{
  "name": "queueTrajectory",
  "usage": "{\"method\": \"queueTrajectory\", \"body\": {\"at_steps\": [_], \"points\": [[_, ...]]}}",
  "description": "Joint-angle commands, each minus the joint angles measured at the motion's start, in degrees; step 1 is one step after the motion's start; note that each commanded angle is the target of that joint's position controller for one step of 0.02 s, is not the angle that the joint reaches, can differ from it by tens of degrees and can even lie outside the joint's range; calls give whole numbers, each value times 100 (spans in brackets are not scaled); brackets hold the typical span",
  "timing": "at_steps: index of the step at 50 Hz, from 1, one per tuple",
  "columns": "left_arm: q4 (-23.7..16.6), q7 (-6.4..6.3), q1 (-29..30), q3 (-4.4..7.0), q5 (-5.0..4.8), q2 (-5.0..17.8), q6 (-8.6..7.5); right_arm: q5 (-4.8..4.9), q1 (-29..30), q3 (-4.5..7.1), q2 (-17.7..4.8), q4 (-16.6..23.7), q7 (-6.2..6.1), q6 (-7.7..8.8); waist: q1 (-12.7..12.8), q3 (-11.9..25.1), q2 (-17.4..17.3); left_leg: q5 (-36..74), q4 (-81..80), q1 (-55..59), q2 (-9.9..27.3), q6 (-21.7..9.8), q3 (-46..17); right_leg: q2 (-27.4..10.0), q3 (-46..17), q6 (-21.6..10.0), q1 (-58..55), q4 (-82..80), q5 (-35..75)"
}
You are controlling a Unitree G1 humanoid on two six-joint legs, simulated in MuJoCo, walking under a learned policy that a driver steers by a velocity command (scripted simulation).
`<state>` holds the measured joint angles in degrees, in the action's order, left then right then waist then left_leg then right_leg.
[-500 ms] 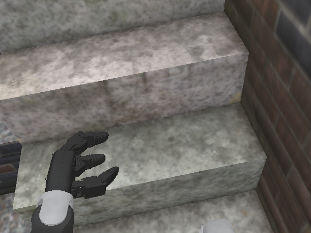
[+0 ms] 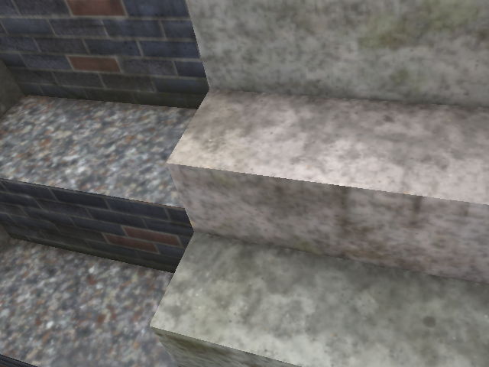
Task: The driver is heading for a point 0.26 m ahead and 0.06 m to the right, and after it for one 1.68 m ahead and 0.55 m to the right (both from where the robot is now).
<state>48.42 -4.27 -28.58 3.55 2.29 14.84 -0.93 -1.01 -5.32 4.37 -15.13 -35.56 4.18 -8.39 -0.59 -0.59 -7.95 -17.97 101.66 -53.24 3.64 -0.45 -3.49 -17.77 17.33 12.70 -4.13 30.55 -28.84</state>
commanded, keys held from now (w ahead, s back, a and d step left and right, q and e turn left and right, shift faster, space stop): w+e+shift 1.00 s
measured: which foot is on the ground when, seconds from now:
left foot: up 0.00-0.08, down 0.10-0.40, up 0.42-0.74, down 0.76-1.00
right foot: down 0.00-0.10, up 0.12-0.42, down 0.44-0.76, up 0.78-1.00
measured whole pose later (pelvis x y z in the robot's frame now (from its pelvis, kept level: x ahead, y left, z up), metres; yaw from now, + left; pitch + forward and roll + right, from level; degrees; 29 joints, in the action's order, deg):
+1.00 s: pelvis +0.14 +0.09 +0.21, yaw -29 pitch -1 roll -1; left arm 46.1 -5.8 -23.9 7.4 5.1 12.5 5.6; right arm -0.7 1.4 -0.7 -5.1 -37.8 -1.9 -2.2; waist 9.7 -3.0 0.4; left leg -21.5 47.0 -25.4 4.6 -4.3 7.7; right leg 4.6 -1.7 4.0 51.4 106.0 -14.2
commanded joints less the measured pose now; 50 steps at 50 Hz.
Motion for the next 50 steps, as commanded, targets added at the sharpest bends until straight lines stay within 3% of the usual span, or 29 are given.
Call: {"method": "queueTrajectory", "body": {"at_steps": [1,3,5,6,7,8,11,13,14,16,18,19,20,21,22,23,24,26,27,28,30,35,36,38,39,40,42,44,50], "points": [[-902,74,1620,173,-52,1153,-22,79,286,-148,235,571,29,257,-727,-372,2392,-324,-2936,1562,150,-387,424,-220,384,-1132,968,-1152,6430],[-1205,390,1503,195,-321,1365,-40,194,-9,66,-345,456,-120,650,-614,595,1684,228,-5707,2708,-514,-512,603,133,-140,-1539,107,493,7215],[-1267,371,1170,273,-850,1485,147,-188,-1120,136,-252,-264,-97,1105,-975,417,1892,3101,-9794,5184,-763,-314,818,708,-438,-1591,1071,2829,6509],[-1259,474,994,114,-936,791,52,-563,-886,102,-594,-524,-148,1081,-128,543,619,6306,-8424,8360,503,-480,-327,1995,-544,-1160,5152,4865,971],[-1365,286,825,-52,-981,123,-78,-438,-2439,353,-1583,-1021,-217,1073,-434,2058,-251,12802,-6087,9489,1928,-468,-839,2214,-1565,-1233,5758,7799,-645],[-1491,345,1549,-128,-869,-137,-359,-355,-3027,349,-1611,-1178,-469,986,-791,3031,-267,11870,-6442,8887,2100,-726,-1158,2402,-2360,-1337,5565,9303,145],[-2338,199,3346,-235,-740,-648,-450,-513,-2028,239,-1002,-1324,-510,1094,-691,1823,-1200,8092,-6863,7829,2304,-1263,-759,2408,-2478,-1519,8093,13300,-474],[-3148,184,5906,-183,-364,-226,-421,-397,-3498,66,-262,-1723,-793,1233,-2085,1196,-2108,9191,-6920,8927,1680,-1329,-1016,2526,-2824,-1614,8954,12534,-2028],[-3400,235,6332,-136,-320,-41,-426,-552,-3968,45,-93,-1854,-934,1317,-2318,1028,-2033,9587,-6658,9502,1777,-1377,-1459,2478,-3340,-1622,9691,11751,-3084],[-2851,570,4951,-371,-542,-391,-170,-721,-3265,24,-50,-1640,-999,1372,-1461,1335,-657,7978,-6601,9136,1656,-888,-1489,1930,-3156,-1768,8722,7617,-3170],[-2145,795,3208,-468,-607,-266,-37,-257,-534,79,-227,-780,-814,1338,-74,1535,141,5932,-7926,5052,874,-290,-303,1832,-2153,-1483,2984,1773,751],[-1882,822,3430,-388,-429,-183,52,-92,-666,111,-458,-760,-773,1370,-259,1045,-277,5222,-8452,4305,556,-543,-284,2073,-1783,-1422,1657,-183,2848],[-1749,688,2927,-184,95,135,117,129,-901,291,-937,-802,-744,1421,72,792,-616,6396,-7654,4400,137,-433,8,2180,-2009,-1452,954,-1608,2216],[-1019,750,1925,-50,433,419,81,184,-739,423,-1238,-475,-742,1523,549,594,819,4422,-5299,4444,-533,-145,622,1792,-1977,-1422,253,-4271,5186],[-599,599,1875,0,896,481,27,418,-1200,489,-1068,-516,-393,1487,317,474,2828,-1925,-1351,830,-1407,349,1180,1178,-2107,-2059,-2270,-3793,7122],[-236,537,2269,60,693,909,-8,318,-1891,409,-681,-513,-573,1408,-397,136,3564,-3447,1745,-1278,-1489,121,1176,296,-1780,-1867,-3018,-2561,11509],[1,376,1818,72,508,806,-57,602,-1448,297,-235,-274,-700,1509,-132,858,3944,-4197,3254,-3353,-1372,41,418,-222,-1975,-2182,-4748,-410,14013],[198,259,1824,114,426,811,-50,480,-520,-69,-116,148,-687,1639,47,956,2954,-4250,3705,-5025,-948,-325,483,-241,-1792,-2180,-4883,-279,12024],[578,229,706,111,556,644,-8,270,913,-181,-294,519,-575,1705,895,833,2049,-4055,3740,-5847,-918,-360,1196,18,-2094,-2187,-5457,-202,11980],[1307,103,-1471,166,537,712,18,-2,2810,-364,-468,1073,-473,1737,2272,1059,2426,-4202,3883,-6770,-774,-300,1749,49,-2639,-2347,-6944,413,14201],[1750,-132,-2618,325,317,792,2,-94,3712,-442,-419,1573,-291,1595,2726,1819,3009,-4364,3969,-7205,-628,-133,1063,114,-3126,-2641,-7699,505,13304],[1397,-439,-1652,99,-125,-70,-534,-428,4543,-1003,954,2381,24,1164,1496,1327,1244,-3538,-191,-3287,-404,-233,91,411,-3945,-2708,-2529,-1365,9812],[930,-411,122,12,-328,-247,-675,-456,3522,-1221,1519,2241,72,1058,453,1736,518,-2054,-2081,705,-451,-451,-330,268,-3910,-2585,801,-2084,9020],[424,-11,1166,308,-500,1471,-1071,-78,-1536,-591,452,625,-317,433,-1821,3469,497,369,-3312,8573,-674,-744,-862,318,-4285,-1772,4599,-432,12534],[673,186,428,272,-450,924,-1230,150,-710,-191,-254,475,-325,433,-1359,4478,-1733,2406,-5647,9545,1169,-1804,-2735,1924,-4525,-1175,5224,3025,2181],[317,211,485,263,-373,1100,-1212,213,-2154,34,-862,501,-461,514,-2042,6398,-1863,5325,-5692,8911,2813,-2336,-3019,2936,-4085,-1151,4342,7390,-381],[-183,-111,688,369,90,927,-462,244,-294,-47,-526,393,-650,570,-666,3814,81,1158,-5881,6648,1972,-1264,-1950,2219,-2841,-1110,5683,8277,783],[-173,-154,31,435,477,480,366,201,1086,-254,63,331,-738,552,262,668,15,-1113,-6813,3407,1072,-766,-751,2094,-2335,-979,5416,7888,903],[-387,-237,-607,603,259,355,833,-51,2116,-273,521,553,-707,908,1161,-634,-334,-1679,-8089,1173,941,-1134,891,2223,-1583,-756,4898,7395,1843]]}}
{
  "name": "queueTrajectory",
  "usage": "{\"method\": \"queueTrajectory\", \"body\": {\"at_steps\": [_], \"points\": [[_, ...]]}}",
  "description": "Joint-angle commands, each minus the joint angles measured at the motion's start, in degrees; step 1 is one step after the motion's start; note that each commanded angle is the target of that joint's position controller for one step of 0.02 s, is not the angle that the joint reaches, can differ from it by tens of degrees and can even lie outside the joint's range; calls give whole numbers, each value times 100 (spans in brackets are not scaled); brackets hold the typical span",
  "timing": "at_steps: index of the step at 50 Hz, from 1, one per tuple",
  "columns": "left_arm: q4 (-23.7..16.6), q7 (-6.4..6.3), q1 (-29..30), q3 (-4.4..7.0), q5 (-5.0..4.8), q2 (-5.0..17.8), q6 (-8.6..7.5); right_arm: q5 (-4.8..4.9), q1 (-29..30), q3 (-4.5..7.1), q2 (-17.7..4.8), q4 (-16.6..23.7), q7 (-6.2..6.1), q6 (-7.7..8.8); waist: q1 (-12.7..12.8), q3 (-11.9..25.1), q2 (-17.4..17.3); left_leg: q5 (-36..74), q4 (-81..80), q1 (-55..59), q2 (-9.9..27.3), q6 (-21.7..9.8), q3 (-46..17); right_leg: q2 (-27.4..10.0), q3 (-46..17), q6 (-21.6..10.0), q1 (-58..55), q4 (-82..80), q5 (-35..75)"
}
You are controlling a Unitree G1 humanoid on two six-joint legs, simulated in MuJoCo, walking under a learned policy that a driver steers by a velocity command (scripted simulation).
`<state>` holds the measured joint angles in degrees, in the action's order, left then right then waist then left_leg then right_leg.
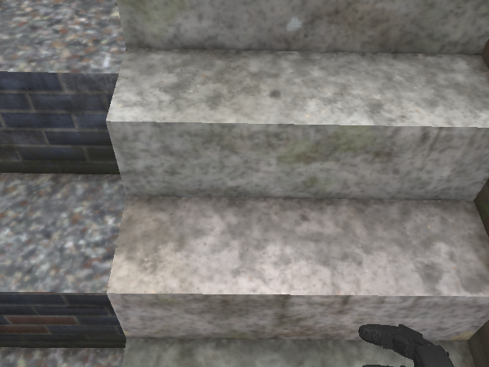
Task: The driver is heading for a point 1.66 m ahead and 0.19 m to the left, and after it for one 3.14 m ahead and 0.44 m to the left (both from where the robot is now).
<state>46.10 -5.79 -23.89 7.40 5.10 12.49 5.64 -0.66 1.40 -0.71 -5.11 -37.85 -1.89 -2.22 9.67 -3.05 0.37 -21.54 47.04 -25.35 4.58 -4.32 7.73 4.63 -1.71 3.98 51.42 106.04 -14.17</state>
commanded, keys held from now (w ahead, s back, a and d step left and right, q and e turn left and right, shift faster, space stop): w+e+shift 0.10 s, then w+shift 0.04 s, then w+q+shift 0.68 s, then w+shift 0.12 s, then w+e+shift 0.06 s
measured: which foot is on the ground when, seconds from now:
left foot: down 0.00-0.14, up 0.16-0.62, down 0.64-1.00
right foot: up 0.00-0.16, down 0.18-0.64, up 0.66-1.00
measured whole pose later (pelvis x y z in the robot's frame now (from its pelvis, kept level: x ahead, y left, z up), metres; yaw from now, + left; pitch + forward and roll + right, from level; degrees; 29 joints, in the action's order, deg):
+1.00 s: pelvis -0.07 +0.04 -0.18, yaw +18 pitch +2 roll -3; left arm 32.0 -2.1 0.8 0.4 0.9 5.4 4.5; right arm -2.8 -27.9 4.0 -9.1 -48.4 -4.8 4.4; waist -4.8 -0.8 5.0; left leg -23.0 29.7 -7.9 -3.0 -2.9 -12.1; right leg 2.4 3.2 -0.6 70.0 131.5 -17.4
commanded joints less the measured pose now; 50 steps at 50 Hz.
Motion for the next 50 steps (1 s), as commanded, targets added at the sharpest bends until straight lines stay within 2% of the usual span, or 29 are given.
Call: {"method": "queueTrajectory", "body": {"at_steps": [1,4,6,7,8,9,10,11,12,14,15,17,20,22,25,28,30,31,32,33,34,36,37,38,39,40,42,44,50], "points": [[-140,-100,-1401,262,-119,722,239,-163,1415,244,-620,811,-194,339,291,-221,-1338,-1714,-2954,-1473,990,-817,-328,-115,360,76,-937,-472,319],[-33,-263,-2156,273,-240,744,541,-295,2333,252,-857,1057,-178,508,933,39,-929,-2235,-2676,-2318,1266,-866,-369,-383,580,-317,-2201,-103,358],[-209,-338,-2108,120,-269,602,574,-355,1882,183,-738,941,-124,509,855,-131,78,-1973,-2055,-1593,927,-337,87,-996,482,-770,-2568,-3271,34],[-146,-296,-2245,5,-415,509,475,-370,1371,125,-554,868,-83,467,628,-253,746,-1740,-876,-1127,649,-322,301,-1169,413,-1057,-2822,-5509,-36],[-179,-190,-1807,-178,-321,175,328,-258,742,11,-396,911,3,388,324,-304,1923,-2112,1805,-452,53,-279,640,-1176,633,-1075,-2644,-7287,946],[-198,-101,-1264,-405,-418,70,135,-172,-35,-192,41,834,140,332,-308,144,2558,-2482,5062,-414,-446,-248,699,-611,1716,-672,-2973,-7872,1981],[-955,-112,305,-804,-89,-211,5,-12,-551,-386,616,786,427,404,-1185,571,1820,-1220,7693,-1152,-479,42,-366,-489,860,-96,-2969,-6362,1744],[-1585,-138,755,-819,313,-269,-90,181,-130,-543,975,1440,494,454,-1174,646,767,-118,7753,-2091,-779,460,-1745,-1011,-694,-363,-3026,-5875,2156],[-1649,-237,821,-483,52,674,-96,-90,-1343,-355,389,1322,360,440,-1473,1465,295,562,6949,-2284,-941,847,-2200,-1853,-2762,-740,-3240,-7536,-322],[-1584,-341,443,-409,-190,799,-259,-550,-372,167,-986,1505,217,113,-724,528,-978,1332,6758,-2119,-1195,1189,-2479,-1970,-3455,-1082,-2431,-7543,-1293],[-1355,-342,37,-334,-174,938,-324,-553,-30,303,-1112,1600,124,-42,-391,405,-947,1296,6384,-2188,-1213,1193,-2388,-1832,-3274,-1183,-2796,-7274,-419],[-1318,-508,287,-194,-4,1047,-408,-589,-351,485,-1349,1493,107,-331,-621,720,-510,1184,6314,-1986,-1350,1164,-2467,-1979,-2760,-1637,-3236,-6059,831],[-1452,-544,1067,-222,98,698,-433,-344,-429,606,-1316,1380,282,-416,-1004,639,-115,1833,5760,-1225,-1243,943,-2066,-1970,-2622,-1805,-1953,-5905,-723],[-1510,-353,1823,-362,98,325,-548,-209,-1140,553,-1122,1102,452,-367,-1456,562,193,2484,5636,-970,-1353,696,-1431,-1567,-1629,-1690,-1631,-5284,-1298],[-1442,-250,1990,-373,-11,169,-606,-267,-1561,521,-1147,802,546,-215,-1573,567,517,2111,3992,-747,-1041,536,-999,-1529,-901,-1412,-1684,-4956,-1580],[-1311,-322,1945,-384,88,72,-433,-38,-1997,520,-1224,549,540,-278,-1650,490,966,1123,-642,232,-321,-58,58,-1455,-70,-1042,-1938,-4640,-1003],[-1076,-542,1318,-271,-201,53,-149,-102,-1413,430,-986,446,613,-332,-1207,470,314,2793,-3379,904,61,-693,718,-1266,372,-1027,-2209,-3367,-409],[-960,-583,1047,-298,-329,-208,-35,-193,-1207,342,-849,364,668,-239,-1052,698,-784,3358,-3823,1191,74,-957,584,-774,851,-1119,-2087,-1748,-898],[-1074,-389,2004,-400,-508,-347,73,-162,-1738,251,-605,279,659,139,-1929,135,-1420,4168,-4371,167,-22,-1168,-15,-191,1751,-1009,-2220,855,-1663],[-1421,-273,2237,-349,-707,-591,159,-78,-1519,174,-1063,306,792,336,-1277,113,-1695,7459,-2582,1269,498,-1214,-915,29,1467,-771,59,3233,-2124],[-1647,-192,2048,-354,-522,-385,-17,-48,-2357,486,-1913,190,745,548,-1244,324,-1405,10654,-1400,2980,824,-1265,-1821,-91,1377,-397,1801,3184,-2654],[-1713,-28,2661,-444,-369,-262,-286,-219,-3108,807,-2232,60,449,641,-1794,676,-844,6730,-1925,4225,1182,-1625,-3181,-499,605,-292,3491,3974,-1427],[-1935,2,3857,-484,-406,-156,-405,-231,-3508,744,-1702,156,388,693,-2587,492,-1001,5575,-2329,3609,867,-1723,-4195,-502,532,-311,3433,3944,-1902],[-2366,56,4180,-411,-533,98,-470,-314,-3250,738,-1755,243,258,775,-2253,327,-1051,3757,-2933,3047,1303,-1900,-5042,-632,87,-290,2998,3385,-1532],[-2647,331,4623,-620,-103,-206,-533,-137,-3108,535,-1106,-197,-15,931,-1502,-25,1254,5460,-2688,3035,1459,-723,-5276,-844,-135,-178,3409,2747,347],[-2243,586,3563,-580,3,-432,-288,-8,-3441,686,-1688,-656,-300,975,-1119,226,1807,7208,-1833,3292,1649,332,-4464,-686,38,-129,3326,3123,654],[-1830,774,2480,-633,-177,-652,-99,49,-2891,792,-1996,-527,-348,1026,-914,946,616,7749,-1220,3599,1002,903,-3481,-534,204,-249,3220,3439,752],[-1892,584,2837,-700,-421,-755,-177,-38,-2742,718,-1543,-621,-261,968,-1155,890,-1113,7125,-1252,3320,425,569,-2738,-355,486,-389,3181,3093,47],[-2138,285,3359,-623,-479,-485,-191,-294,-2797,629,-1216,-660,-369,658,-1296,684,-1250,6443,-1981,3053,832,-271,-2659,-299,291,-532,2673,2769,-585]]}}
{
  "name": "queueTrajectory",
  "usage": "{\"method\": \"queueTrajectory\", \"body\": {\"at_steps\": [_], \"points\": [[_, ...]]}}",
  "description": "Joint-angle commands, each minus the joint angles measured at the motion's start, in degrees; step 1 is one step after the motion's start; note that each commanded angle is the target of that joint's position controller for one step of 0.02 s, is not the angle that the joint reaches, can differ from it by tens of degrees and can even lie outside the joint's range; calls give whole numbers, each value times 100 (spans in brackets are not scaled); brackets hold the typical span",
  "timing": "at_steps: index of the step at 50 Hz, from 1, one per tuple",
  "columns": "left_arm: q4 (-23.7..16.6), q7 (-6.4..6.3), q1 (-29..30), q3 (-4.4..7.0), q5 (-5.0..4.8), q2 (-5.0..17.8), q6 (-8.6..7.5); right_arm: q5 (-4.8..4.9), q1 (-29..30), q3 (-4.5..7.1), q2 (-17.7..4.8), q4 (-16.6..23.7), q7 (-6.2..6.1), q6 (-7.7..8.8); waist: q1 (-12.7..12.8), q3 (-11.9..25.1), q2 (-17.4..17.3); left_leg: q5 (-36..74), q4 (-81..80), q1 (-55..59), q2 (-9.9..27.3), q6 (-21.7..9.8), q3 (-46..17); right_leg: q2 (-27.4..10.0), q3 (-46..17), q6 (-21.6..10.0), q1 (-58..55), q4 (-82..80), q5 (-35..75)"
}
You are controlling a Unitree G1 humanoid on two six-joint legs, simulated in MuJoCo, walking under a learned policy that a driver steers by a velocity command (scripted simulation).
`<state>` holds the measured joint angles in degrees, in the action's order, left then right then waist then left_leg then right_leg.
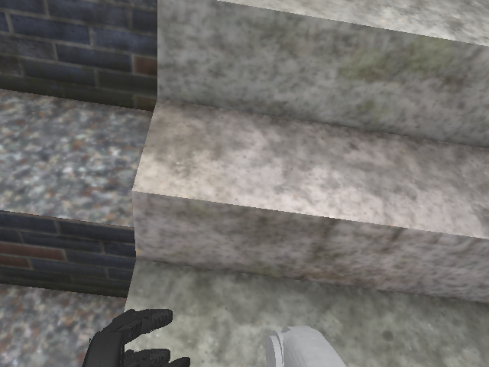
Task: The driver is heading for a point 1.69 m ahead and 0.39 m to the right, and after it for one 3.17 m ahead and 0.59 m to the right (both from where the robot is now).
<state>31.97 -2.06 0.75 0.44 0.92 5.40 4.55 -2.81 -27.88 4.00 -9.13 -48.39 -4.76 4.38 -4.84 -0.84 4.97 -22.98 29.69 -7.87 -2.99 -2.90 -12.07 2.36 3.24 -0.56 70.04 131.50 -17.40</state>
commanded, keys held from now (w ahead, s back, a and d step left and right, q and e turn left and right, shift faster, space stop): w+e+shift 0.66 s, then w+shift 0.12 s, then w+q+shift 0.22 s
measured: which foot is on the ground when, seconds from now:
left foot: down 0.00-0.24, up 0.26-0.70, down 0.72-0.92, up 0.94-1.00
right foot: up 0.00-0.18, down 0.20-0.62, up 0.64-0.94, down 0.96-1.00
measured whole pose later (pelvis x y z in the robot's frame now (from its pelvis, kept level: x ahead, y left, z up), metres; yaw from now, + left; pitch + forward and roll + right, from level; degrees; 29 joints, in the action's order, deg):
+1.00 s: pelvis +0.02 -0.06 +0.02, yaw -32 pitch +4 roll -6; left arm 43.2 -2.4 -6.6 1.8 3.8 10.0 -3.3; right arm 2.2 -15.3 3.8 -10.3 -44.2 -1.0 7.2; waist 0.8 1.3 -1.1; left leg -24.1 107.8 -38.4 -4.0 -1.1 -8.0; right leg 0.8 16.9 -15.5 24.8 48.1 14.0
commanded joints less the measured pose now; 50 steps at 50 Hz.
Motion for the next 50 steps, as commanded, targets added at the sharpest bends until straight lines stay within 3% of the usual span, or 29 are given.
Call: {"method": "queueTrajectory", "body": {"at_steps": [1,5,9,10,11,13,14,17,21,24,25,26,27,28,30,31,32,33,34,36,38,41,42,43,45,46,47,48,50], "points": [[-670,-80,761,82,-61,240,-33,-64,125,108,-768,357,-99,-19,190,379,-1599,6429,-315,1254,1645,-536,-518,-55,-347,-115,699,234,-469],[-860,59,705,-15,-5,285,11,91,89,15,-1109,460,-46,-73,255,-19,-982,6984,-1016,1711,1991,-801,70,46,-586,-494,507,-1038,-2613],[-887,63,-423,-12,-154,524,188,192,983,302,-2271,649,104,-238,1109,691,-2026,10164,-1168,391,1934,-858,1259,304,719,-652,-3643,-5069,-3355],[-473,32,-505,83,-252,705,-20,368,479,202,-1902,751,219,-230,476,1547,-1560,10881,-117,278,1837,-753,1758,927,137,-811,-4508,-5385,-2504],[-295,11,-1620,203,-95,904,-30,338,885,223,-2137,875,374,-131,1087,1939,-1616,9592,893,-160,1959,-673,1612,745,-951,-908,-5135,-6011,-2124],[-161,-273,-1085,507,53,1591,196,68,2156,79,-1368,1446,722,-179,1086,1822,1099,2414,4459,-1664,57,-343,1329,-4,-5382,-1988,-3908,-9371,-5335],[-277,-332,-481,391,89,1308,154,-155,2587,-63,-873,1738,769,-132,890,1286,538,1892,6458,-2325,-221,-98,412,-34,-5918,-2263,-3109,-9833,-4910],[-1,-510,279,220,-69,640,55,-226,2138,-386,-94,1883,690,-117,29,55,-184,1881,7032,-2749,-179,422,318,564,-3730,-1624,-1277,-8194,-2080],[-166,-442,726,251,-124,582,-6,-63,1677,-326,-483,1730,611,-296,-60,96,-55,2534,6617,-2880,-327,644,752,867,-3510,-1509,-1579,-8459,-1473],[-471,-477,1049,352,132,759,94,67,1160,-272,-632,1563,665,-255,-102,215,271,2020,5239,-2029,-417,251,896,999,-3572,-1278,-1374,-8655,-1214],[-524,-468,864,487,272,1014,134,47,772,-211,-677,1594,614,-241,-87,283,700,1004,4371,-1399,-369,-70,431,967,-3891,-1015,-1090,-8850,-1448],[171,-441,-1052,759,509,1666,58,-361,1229,-410,-53,2151,813,-522,375,508,493,-998,4597,-2728,-1088,-21,1004,645,-4260,-301,-2943,-10472,-3489],[294,-531,-1023,783,258,1321,65,-412,1527,-337,-150,2059,941,-617,476,324,-301,256,4419,-3756,-659,-55,605,281,-5201,-347,-4088,-10264,-3517],[318,-606,-1200,834,214,1283,51,-425,1849,-337,-173,2168,1003,-639,715,642,-105,725,4021,-3923,-509,-113,450,233,-5445,-451,-4828,-10053,-3380],[295,-652,-803,902,195,1140,-99,-279,1435,-203,-351,1907,1065,-356,485,857,429,1369,3024,-3106,-355,-323,311,591,-4559,-561,-4753,-9504,-2490],[-849,-394,2056,713,136,836,-107,331,-425,-21,-1121,1041,843,-1,-803,921,471,306,-651,1173,528,-765,-501,1878,-1716,132,-719,-7668,71],[-602,-333,2118,720,-47,745,-113,599,280,-144,-581,743,713,144,-745,-191,-1627,4393,-3157,1189,1234,-340,543,2427,-2,109,-295,-4766,-777],[-87,-230,70,628,144,399,-223,642,1968,-306,-32,904,539,-29,677,322,-2005,5820,-3034,272,1120,82,1642,2159,-532,-407,-1515,-2412,-1259],[-109,-129,-890,593,267,438,-225,261,2541,-269,-148,934,426,-34,1455,891,-1725,5419,-2743,-99,759,444,2009,1929,-753,-383,-2545,-1160,-1113],[-680,-127,-86,450,-111,516,-357,-196,1682,-17,-626,410,422,382,1204,971,-666,6206,-583,1473,1354,112,1021,1661,-1457,-398,-519,184,-893],[-580,-168,91,336,128,806,-574,-291,177,231,-1489,76,491,824,540,1181,-46,7681,80,4201,2146,-89,702,848,-819,-502,1792,-102,-937],[-644,-82,1789,60,358,402,-637,-34,-818,81,-864,-501,428,865,-428,750,-366,8340,-703,3294,1815,6,1126,545,-49,-547,1272,-1184,-380],[-1500,-97,1192,12,497,833,-425,-107,663,194,-1571,15,281,1212,720,630,-2464,9151,-804,1900,2629,-271,423,-300,-806,-523,-544,-3695,-614],[-881,-57,586,169,482,1381,-366,93,1574,82,-1216,103,312,1204,1111,881,-1430,10340,-660,526,2036,-52,1132,-140,-296,-734,-2677,-5211,-186],[51,27,-674,372,293,1793,-714,461,2065,116,-1473,554,363,788,1412,755,-772,12037,2125,-472,545,-128,1224,373,1208,-401,-5283,-9276,792],[456,99,-1586,483,104,1590,-847,446,1811,236,-1579,612,205,564,1736,1308,-622,8112,4533,-887,132,5,717,-342,347,-708,-6715,-11974,3209],[1038,84,-1801,589,-28,2002,-819,604,712,257,-1178,603,548,476,1105,1429,186,340,7313,-4798,-980,413,762,-1533,-1528,-1731,-9346,-11387,4819],[794,-91,-1103,759,228,2344,-839,720,632,265,-1158,897,466,286,889,2366,404,-263,10255,-6010,-643,275,239,-2797,-3020,-2450,-9493,-10348,5471],[1278,-200,-907,578,440,1465,-1110,541,1723,69,-390,1628,228,265,589,1405,444,-459,11938,-7067,-50,99,-67,-2872,-1564,-1667,-8349,-11138,3351]]}}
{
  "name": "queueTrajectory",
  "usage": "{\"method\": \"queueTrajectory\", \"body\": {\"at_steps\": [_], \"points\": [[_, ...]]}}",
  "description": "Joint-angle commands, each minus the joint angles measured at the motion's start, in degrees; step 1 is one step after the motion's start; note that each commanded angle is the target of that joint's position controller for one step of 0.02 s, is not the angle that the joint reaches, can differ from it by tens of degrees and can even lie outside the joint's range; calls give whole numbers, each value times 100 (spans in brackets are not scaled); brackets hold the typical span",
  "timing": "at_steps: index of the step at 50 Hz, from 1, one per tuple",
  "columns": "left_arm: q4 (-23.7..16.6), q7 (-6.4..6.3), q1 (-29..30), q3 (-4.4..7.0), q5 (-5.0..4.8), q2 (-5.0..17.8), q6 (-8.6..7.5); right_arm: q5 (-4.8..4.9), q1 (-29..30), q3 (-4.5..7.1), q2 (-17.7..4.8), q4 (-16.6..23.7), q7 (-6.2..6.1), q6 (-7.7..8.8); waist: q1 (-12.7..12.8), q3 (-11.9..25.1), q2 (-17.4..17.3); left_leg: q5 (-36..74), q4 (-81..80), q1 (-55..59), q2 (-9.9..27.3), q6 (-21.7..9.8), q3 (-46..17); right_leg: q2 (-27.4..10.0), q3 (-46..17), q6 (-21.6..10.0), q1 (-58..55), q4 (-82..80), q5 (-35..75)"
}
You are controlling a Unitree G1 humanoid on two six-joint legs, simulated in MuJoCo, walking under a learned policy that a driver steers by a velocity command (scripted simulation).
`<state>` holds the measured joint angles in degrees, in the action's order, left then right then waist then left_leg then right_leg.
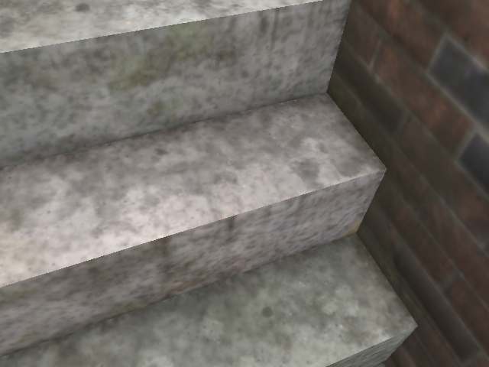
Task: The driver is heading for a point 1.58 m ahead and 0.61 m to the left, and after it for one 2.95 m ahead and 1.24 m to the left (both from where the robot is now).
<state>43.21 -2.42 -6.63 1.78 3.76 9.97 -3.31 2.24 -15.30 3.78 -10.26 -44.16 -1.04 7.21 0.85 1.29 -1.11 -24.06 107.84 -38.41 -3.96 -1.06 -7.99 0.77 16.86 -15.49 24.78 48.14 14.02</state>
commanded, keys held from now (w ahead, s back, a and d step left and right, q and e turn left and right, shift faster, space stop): w+q+shift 0.76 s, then w+e+shift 0.24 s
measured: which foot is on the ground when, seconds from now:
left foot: up 0.00-0.30, down 0.32-0.46, up 0.48-0.74, down 0.76-1.00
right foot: down 0.00-0.28, up 0.30-0.56, down 0.58-0.74, up 0.76-1.00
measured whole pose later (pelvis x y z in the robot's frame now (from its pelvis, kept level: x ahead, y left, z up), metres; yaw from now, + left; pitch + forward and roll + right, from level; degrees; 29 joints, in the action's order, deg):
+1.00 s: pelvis -0.31 -0.01 -0.12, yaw +33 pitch -2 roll +2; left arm 29.5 -1.4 -12.8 1.0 -0.1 10.1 3.6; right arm -4.3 -3.0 -2.5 -9.0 -36.0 -3.9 6.4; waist 2.6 5.4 1.5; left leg -39.4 66.7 -37.1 2.0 -3.6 15.5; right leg 4.5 0.6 2.6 36.6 107.4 -4.4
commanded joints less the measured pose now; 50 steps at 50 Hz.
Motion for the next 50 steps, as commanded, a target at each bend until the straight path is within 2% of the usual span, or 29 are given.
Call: {"method": "queueTrajectory", "body": {"at_steps": [1,3,4,8,11,14,16,17,18,20,22,23,24,25,26,27,29,31,32,33,35,36,37,39,40,41,42,45,50], "points": [[504,-153,-39,265,116,602,-479,-51,735,-23,72,1349,-178,-40,-368,414,728,-771,4637,-4551,117,-273,-417,-2505,-2052,250,-3326,-3056,869],[656,-356,-769,253,268,888,-534,-144,1095,17,-343,1195,-2,-234,103,666,-621,-1353,3222,-5937,-96,-254,102,-2147,-1697,558,-6427,-2285,3729],[792,-394,-1076,315,117,1032,-477,-132,1373,-88,-105,1278,10,-285,165,940,-670,-1423,2737,-5613,-75,-358,281,-2091,-1295,658,-6351,-2553,3777],[461,-305,-100,302,-22,1267,-142,-147,1081,-410,509,1691,38,-578,-885,494,-62,8,-490,-1899,63,-841,523,-1629,481,899,-1753,-4172,1077],[-43,-175,239,332,-455,2099,-74,-284,-1281,-73,-575,823,-31,-963,-1440,1455,779,-1332,-1010,1185,-412,-868,1868,-2079,867,-108,-1273,-3580,5774],[-363,3,457,316,-535,2030,-131,-513,-2092,227,-1215,686,-261,-1057,-1558,2484,238,-1545,-2622,2529,-540,-1381,362,-1931,204,-51,-686,-1478,1568],[-847,205,1269,13,-281,1003,-27,-686,-1602,365,-1461,716,-194,-1214,-1425,1839,-775,-3355,-5287,1645,-626,-1854,-1386,-1033,-595,243,380,425,-3066],[-1394,334,2154,-151,-137,381,110,-482,-238,352,-1330,1113,-196,-1210,-1058,1051,-815,-6167,-8323,-521,244,-2406,-5348,-189,-1467,758,922,2629,-3330],[-1861,357,2249,-193,199,86,204,-447,1139,202,-986,1340,-242,-939,-371,436,-859,-6459,-10028,-2168,452,-2227,-7411,63,-2412,1039,781,3501,-2911],[-1316,278,-723,-176,384,394,150,-854,2904,224,-1165,1531,-215,-691,1218,648,-1530,-3663,-9162,-4189,-434,-855,-5251,514,-2390,1152,-1655,4298,-3040],[-775,259,-2650,-137,154,933,-29,-900,3833,102,-755,1688,-182,-590,2016,606,-782,-467,-7662,-5682,-1213,263,-1392,694,-1681,935,-4114,2111,-3118],[-570,195,-3431,-204,47,875,-68,-803,4201,162,-744,1725,-197,-625,2403,29,146,275,-6414,-5896,-1711,905,211,207,-1375,679,-4794,-1876,-3086],[-869,92,-1241,-347,-380,343,29,-410,2510,253,-510,1098,-223,-725,1077,-738,2902,36,-2621,-2991,-2241,472,1387,-464,-1324,822,-1444,-5119,-2532],[-1344,169,1272,-443,-387,-260,269,-446,-681,328,-531,353,-182,-856,-992,21,3251,-297,998,-195,-1788,-68,993,-39,4,1220,567,-4602,-72],[-1453,-89,1940,-203,-355,122,287,-492,-1599,422,-794,191,25,-1248,-1731,1032,1637,68,2518,108,-1944,-79,269,-342,-506,1204,-9,-3438,57],[-1547,-274,2206,-74,-233,600,128,-512,-1838,456,-885,379,130,-1460,-2163,933,418,31,2363,-968,-1612,-98,-407,-647,-1172,1581,-848,-2942,-767],[-1329,-143,575,-42,110,682,-24,-289,-701,7,-186,590,131,-1129,-1055,-222,-1324,435,859,-3655,-1609,-369,-382,-837,-1291,2006,-1990,-2100,-1610],[-1262,-88,-241,13,159,907,-338,-438,-173,27,-721,748,86,-941,-582,-254,-599,1210,-124,-4077,-1105,-358,644,-1228,-1012,2601,-2518,-2595,-2826],[-1488,-175,704,271,71,1667,-587,-734,174,94,-1120,1261,188,-1037,-956,300,1721,1734,186,-3345,268,210,1135,-3097,-2902,1534,-1896,-3510,-5063],[-1729,-187,1150,104,-33,915,-612,-686,-732,348,-1546,576,23,-1074,-1088,456,1389,1697,-235,-2278,305,371,850,-2616,-2414,1001,-1321,-3442,-4922],[-1878,-142,1700,-24,-31,536,-567,-164,-857,523,-1921,449,240,-1118,-1390,648,1570,1669,-3225,1277,442,-79,1411,-1511,-584,2134,465,-3840,-3690],[-1733,-98,1010,-61,-106,485,-501,-101,-623,439,-1765,522,394,-1011,-925,111,1556,1552,-5790,2176,452,-435,2016,-1022,182,2585,501,-3608,-3609],[-1610,-58,139,22,-149,674,-256,-142,-472,448,-1626,408,521,-816,-542,-267,716,1501,-7507,2278,542,-691,2340,-492,473,2538,-155,-1787,-4097],[-1978,-81,193,-52,-492,235,351,-231,31,-84,-120,270,563,-472,-319,-858,-2182,3384,-8430,1419,943,-1171,1358,34,-204,1188,320,5040,-5875],[-2654,-39,1002,-310,-494,-664,406,-835,700,-387,47,712,325,-306,288,-576,-2051,3494,-6506,1450,725,-825,906,78,-1086,1233,1633,7732,-5620],[-2913,-141,1015,-319,-503,-425,285,-1041,1467,-270,-763,1335,98,-255,377,1242,-828,3700,-5840,2593,1664,-982,-821,-234,-1968,1870,2759,7561,-4830],[-2680,-189,1408,-313,-289,2,170,-654,1113,-206,-741,1415,-150,-283,-290,1763,582,1853,-6430,2286,1918,-922,-1441,-68,-2104,2095,2692,7588,-3391],[-2206,19,-156,23,-445,482,461,-633,1576,-445,-698,1624,-447,-108,271,920,669,-1227,-7476,234,2130,-368,-1432,409,-1991,2296,1521,6871,-1617],[-1398,154,-1295,261,-353,647,716,-651,2114,-390,-747,1541,-262,313,681,354,276,-1588,-6611,122,2322,-105,-169,158,-1211,1548,1090,5181,-1473]]}}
